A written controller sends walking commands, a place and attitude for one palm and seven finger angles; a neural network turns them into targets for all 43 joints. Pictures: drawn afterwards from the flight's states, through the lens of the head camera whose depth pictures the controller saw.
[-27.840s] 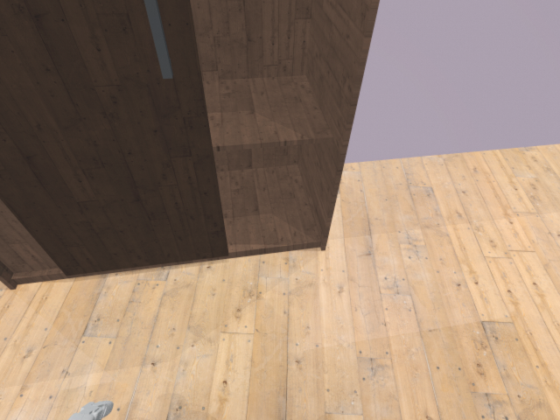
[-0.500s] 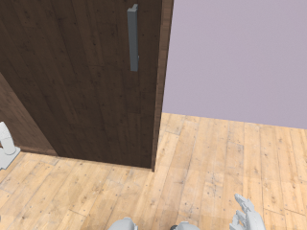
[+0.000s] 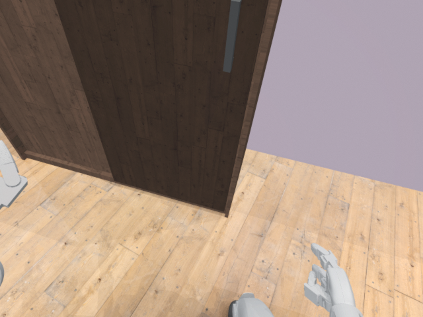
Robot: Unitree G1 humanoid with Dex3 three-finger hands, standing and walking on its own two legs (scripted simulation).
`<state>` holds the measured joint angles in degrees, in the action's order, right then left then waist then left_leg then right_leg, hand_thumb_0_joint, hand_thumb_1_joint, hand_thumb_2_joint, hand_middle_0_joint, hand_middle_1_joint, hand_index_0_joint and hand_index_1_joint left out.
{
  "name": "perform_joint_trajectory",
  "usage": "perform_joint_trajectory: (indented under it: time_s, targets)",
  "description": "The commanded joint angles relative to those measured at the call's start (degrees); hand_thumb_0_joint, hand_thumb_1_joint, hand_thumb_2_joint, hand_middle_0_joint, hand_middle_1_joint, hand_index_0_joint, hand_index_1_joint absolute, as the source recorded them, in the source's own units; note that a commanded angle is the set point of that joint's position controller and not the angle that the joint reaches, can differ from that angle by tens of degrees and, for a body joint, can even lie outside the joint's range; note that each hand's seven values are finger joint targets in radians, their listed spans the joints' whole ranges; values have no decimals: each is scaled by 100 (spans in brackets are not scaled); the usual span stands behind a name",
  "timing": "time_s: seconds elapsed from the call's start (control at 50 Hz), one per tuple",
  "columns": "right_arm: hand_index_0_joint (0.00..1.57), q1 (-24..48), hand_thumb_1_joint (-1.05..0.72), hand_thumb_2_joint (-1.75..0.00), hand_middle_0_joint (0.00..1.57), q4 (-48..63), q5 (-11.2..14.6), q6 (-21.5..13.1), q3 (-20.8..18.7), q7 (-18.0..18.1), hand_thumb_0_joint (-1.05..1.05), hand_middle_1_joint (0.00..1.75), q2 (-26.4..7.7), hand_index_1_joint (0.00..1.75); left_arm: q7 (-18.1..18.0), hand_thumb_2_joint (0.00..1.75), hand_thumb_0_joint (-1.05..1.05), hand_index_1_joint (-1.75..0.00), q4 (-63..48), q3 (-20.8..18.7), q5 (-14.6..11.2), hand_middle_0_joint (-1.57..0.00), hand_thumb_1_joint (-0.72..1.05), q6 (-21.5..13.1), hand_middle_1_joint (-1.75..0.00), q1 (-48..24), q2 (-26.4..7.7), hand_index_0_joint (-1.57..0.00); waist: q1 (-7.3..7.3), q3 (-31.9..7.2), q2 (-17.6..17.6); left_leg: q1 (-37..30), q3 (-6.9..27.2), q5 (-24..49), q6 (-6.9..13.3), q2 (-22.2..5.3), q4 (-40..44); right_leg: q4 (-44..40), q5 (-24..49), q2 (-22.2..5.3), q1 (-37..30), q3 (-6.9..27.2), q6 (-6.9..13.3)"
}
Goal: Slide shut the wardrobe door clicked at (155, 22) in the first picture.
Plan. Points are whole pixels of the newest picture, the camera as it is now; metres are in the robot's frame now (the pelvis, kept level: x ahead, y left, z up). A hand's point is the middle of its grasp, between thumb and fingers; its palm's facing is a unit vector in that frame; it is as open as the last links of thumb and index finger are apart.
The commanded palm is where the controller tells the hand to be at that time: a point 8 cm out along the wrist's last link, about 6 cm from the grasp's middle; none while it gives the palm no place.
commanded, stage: stop stepping back and stand still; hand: left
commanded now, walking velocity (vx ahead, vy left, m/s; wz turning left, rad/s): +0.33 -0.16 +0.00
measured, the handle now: (233, 35) +0.74 +0.04 +0.21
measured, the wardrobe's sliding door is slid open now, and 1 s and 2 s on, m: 0.00 0.00 0.00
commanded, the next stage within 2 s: let the arm hang, fingers relaxed in 1.18 s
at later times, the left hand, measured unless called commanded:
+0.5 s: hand (56, 224) +0.17 +0.21 +0.20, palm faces +0.28 -0.87 -0.41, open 7.4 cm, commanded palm +0.12 +0.26 +0.20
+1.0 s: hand (82, 214) +0.19 +0.20 +0.18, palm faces +0.26 -0.86 -0.44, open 7.4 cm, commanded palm +0.14 +0.25 +0.20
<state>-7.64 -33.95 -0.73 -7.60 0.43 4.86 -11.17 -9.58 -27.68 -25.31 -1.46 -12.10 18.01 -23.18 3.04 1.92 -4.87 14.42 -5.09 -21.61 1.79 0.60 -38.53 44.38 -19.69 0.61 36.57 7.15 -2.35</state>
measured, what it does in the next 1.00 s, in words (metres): steps on the spot: right foot, then left foot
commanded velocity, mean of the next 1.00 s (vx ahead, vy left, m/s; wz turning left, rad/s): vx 0.12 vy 0.00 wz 0.00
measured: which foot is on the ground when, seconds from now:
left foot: down 0.00-0.28, up 0.30-0.52, down 0.54-1.00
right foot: up 0.00-0.26, down 0.28-1.00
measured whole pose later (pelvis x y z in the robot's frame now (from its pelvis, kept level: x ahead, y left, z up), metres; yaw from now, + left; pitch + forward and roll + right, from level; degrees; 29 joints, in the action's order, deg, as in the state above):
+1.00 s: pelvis -0.06 -0.01 +0.02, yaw -13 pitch +0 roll +0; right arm -12.2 -36.9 0.3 -5.6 0.9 3.7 -12.0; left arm -9.1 -25.1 -21.9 -2.1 -9.3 29.7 -20.9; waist 0.4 -0.1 1.7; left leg 15.4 -2.7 -13.5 -0.1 -2.2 -30.7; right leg 29.9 -17.2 1.4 12.6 -5.7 3.2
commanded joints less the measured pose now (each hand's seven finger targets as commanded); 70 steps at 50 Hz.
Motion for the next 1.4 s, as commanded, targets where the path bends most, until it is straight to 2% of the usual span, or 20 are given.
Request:
perform_joint_trajectory:
  time_s: [0.0, 0.06, 0.2, 0.22, 0.26, 0.3, 0.32, 0.48, 0.5, 0.54, 0.6, 0.72, 0.74, 0.8, 0.86, 0.94, 1.04, 1.24, 1.26, 1.38]
  targets:
    - [20, 86, -90, -90, 20, 905, 186, -278, -458, -158, 0, 30, -861, 30, 83, 90, 0, -30, -696, -213, -158, -20, 90, -237, -30, 562, -575, -20, -451, -420, 1195, 587, 1600, 4, 698, -2301, 2254, 3197, -131, 45, 176, -95, -88]
    - [20, 282, -90, -90, 20, 825, 185, -259, -375, -214, 0, 30, -876, 30, 42, 90, 0, -30, -940, -87, -85, -20, 90, -116, -30, 534, -582, -20, -370, 257, 1003, 859, 1129, -868, 573, -1978, 2587, 2290, 17, -63, -94, -608, -66]
    - [20, 54, -90, -90, 20, 799, 3, -135, -268, 59, 0, 30, -862, 30, -241, 90, 0, -30, -1398, -354, -2, -20, 90, -125, -30, 261, -1125, -20, -372, -457, 2200, 764, 446, -2025, 72, -1440, 2487, -1468, -744, 222, -2725, -1809, 340]
    - [20, -21, -90, -90, 20, 744, 1, -99, -300, 49, 0, 30, -855, 30, -275, 90, 0, -30, -1288, -452, 25, -20, 90, -111, -30, 296, -1216, -20, -346, -604, 1634, 1043, 193, -1876, 18, -1194, 1632, -1893, -570, 0, -3228, -1530, 507]
    - [20, 6, -90, -90, 20, 702, 89, -64, -313, -14, 0, 30, -698, 30, -284, 90, 0, -30, -1311, -588, 36, -20, 90, -89, -30, 313, -1469, -20, -267, -508, -698, 2353, -195, -812, -197, -383, -1282, -3240, -498, -1954, -3456, 1792, 1477]
    - [20, 50, -90, -90, 20, 613, -6, -235, -254, -35, 0, 30, -792, 30, -321, 90, 0, -30, -1498, -1094, -27, -20, 90, -384, -30, 259, -1924, -20, -272, -282, -32, 2908, 193, -467, -374, -404, -2365, -2912, 3101, -2217, -3673, 1668, 1799]
    - [20, -281, -90, -90, 20, 362, 81, -181, -370, -84, 0, 30, -741, 30, -255, 90, 0, -30, -882, -703, -35, -20, 90, -331, -30, 685, -1205, -20, -351, -816, -33, 2452, 419, -271, -338, -442, -2235, -2591, 2386, -1885, -3694, 954, 1545]
    - [20, -188, -90, -90, 20, 435, 87, -100, -458, 41, 0, 30, -854, 30, -156, 90, 0, -30, -824, -378, -70, -20, 90, -393, -30, 766, -975, -20, -454, -78, 83, -421, 58, 129, -123, -419, 499, -2535, -1527, -1280, -1035, -113, 888]
    - [20, -255, -90, -90, 20, 465, 54, -158, -475, 83, 0, 30, -938, 30, -154, 90, 0, -30, -1059, -401, -53, -20, 90, -438, -30, 638, -1009, -20, -494, -173, 720, -625, 335, -275, -12, -493, 999, -1870, -1573, -1012, -969, -252, 790]
    - [20, -102, -90, -90, 20, 673, 31, -239, -444, 113, 0, 30, -1108, 30, -189, 90, 0, -30, -1535, -554, -4, -20, 90, -509, -30, 657, -1135, -20, -337, -241, 2703, -562, 2664, -1558, 567, -1884, 2603, 340, -1458, 48, -636, -1154, 321]
    - [20, -150, -90, -90, 20, 522, -67, -333, -363, 82, 0, 30, -874, 30, -163, 90, 0, -30, -1396, -811, 37, -20, 90, -472, -30, 774, -1338, -20, -312, -291, 1701, 646, 2420, -1726, 510, -1819, 3041, 1185, -964, -105, -1559, -849, 309]
    - [20, -108, -90, -90, 20, 462, 28, -381, -232, -61, 0, 30, -767, 30, -169, 90, 0, -30, -1243, -587, -8, -20, 90, -206, -30, 1110, -982, -20, -351, -330, 1553, 763, 913, -427, 177, -1301, 2330, -1582, -108, -89, -2837, -1327, 230]
    - [20, -104, -90, -90, 20, 476, 28, -334, -244, -58, 0, 30, -771, 30, -152, 90, 0, -30, -1017, -620, -7, -20, 90, -177, -30, 1219, -991, -20, -353, -366, 1191, 826, 686, -385, 87, -1102, 1874, -2150, 176, -213, -2992, -1108, 300]
    - [20, -72, -90, -90, 20, 428, 21, -190, -234, -123, 0, 30, -642, 30, -97, 90, 0, -30, -724, -569, -72, -20, 90, -72, -30, 871, -1038, -20, -415, -206, -452, 847, 226, 3, -240, -335, -44, -3260, -65, -1674, -2096, 1192, 1022]
    - [20, -35, -90, -90, 20, 493, 117, -89, -241, -136, 0, 30, -644, 30, -83, 90, 0, -30, -592, -441, -127, -20, 90, -8, -30, 952, -887, -20, -381, -295, -280, 839, 351, 210, -243, -346, -145, -2847, 1131, -1600, -2465, 718, 1098]
    - [20, 65, -90, -90, 20, 571, 137, -110, -230, -30, 0, 30, -701, 30, -101, 90, 0, -30, -876, -389, -74, -20, 90, -78, -30, 647, -941, -20, -325, -780, 309, -103, 426, 1932, -93, -530, 1132, -1939, 2340, -928, -2841, -370, 486]
    - [20, 117, -90, -90, 20, 801, 164, -47, -269, 0, 0, 30, -745, 30, -80, 90, 0, -30, -1440, -525, -87, -20, 90, -71, -30, 1009, -1094, -20, -298, -966, 944, -296, 511, 2824, -49, -694, 925, -1908, 2842, -724, -2917, -428, 334]
    - [20, 2, -90, -90, 20, 913, 175, 60, -316, 13, 0, 30, -805, 30, -126, 90, 0, -30, -1078, -585, -176, -20, 90, -86, -30, 1641, -939, -20, -309, -905, 896, 33, 648, 2361, -118, -740, 1146, -2027, 2105, -585, -2937, -521, 342]
    - [20, 505, -90, -90, 20, -316, 120, -126, -578, -534, 0, 30, -1935, 30, 710, 90, 0, -30, 3199, 1948, 404, -20, 90, 783, -30, 727, -247, -20, -493, -563, 818, 173, 543, 2773, -109, -838, 313, -1373, 3042, -1034, -2209, -687, 438]
    - [20, 126, -90, -90, 20, -299, 2, 562, -361, -560, 0, 30, -1750, 30, 942, 90, 0, -30, 4600, 2102, 293, -20, 90, 1152, -30, -307, -312, -20, -279, -454, -302, 694, 1144, 1649, 183, -985, 1139, -1366, 729, -624, -2139, -738, 400]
